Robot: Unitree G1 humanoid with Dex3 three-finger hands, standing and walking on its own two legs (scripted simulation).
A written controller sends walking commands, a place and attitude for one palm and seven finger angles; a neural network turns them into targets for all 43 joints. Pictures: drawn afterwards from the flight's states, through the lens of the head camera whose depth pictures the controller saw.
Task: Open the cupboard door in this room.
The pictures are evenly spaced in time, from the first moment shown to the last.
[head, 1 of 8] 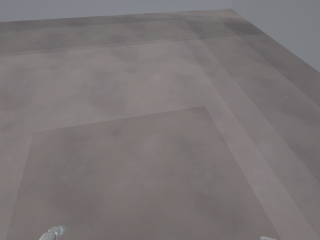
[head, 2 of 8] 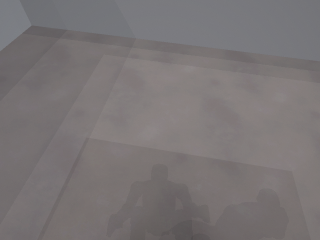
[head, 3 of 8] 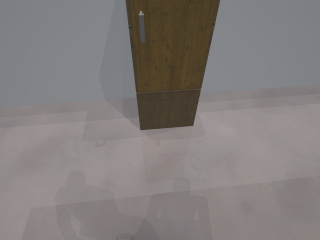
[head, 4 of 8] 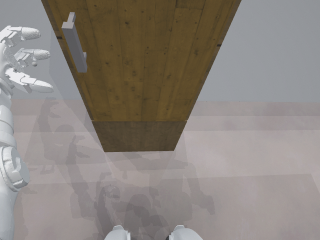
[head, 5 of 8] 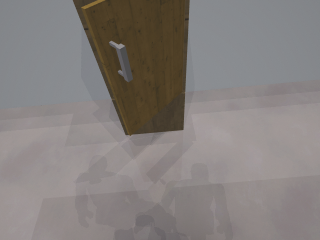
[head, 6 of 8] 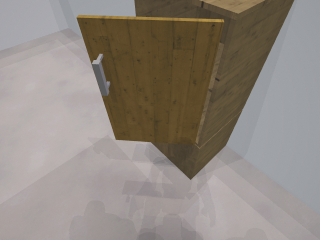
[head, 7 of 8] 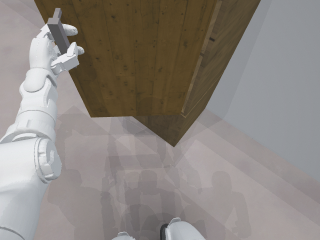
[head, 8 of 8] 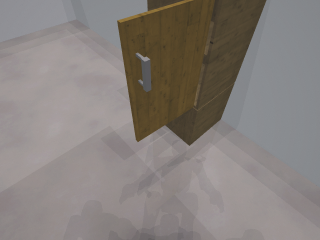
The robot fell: no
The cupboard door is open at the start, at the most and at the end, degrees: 0 89 86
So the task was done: yes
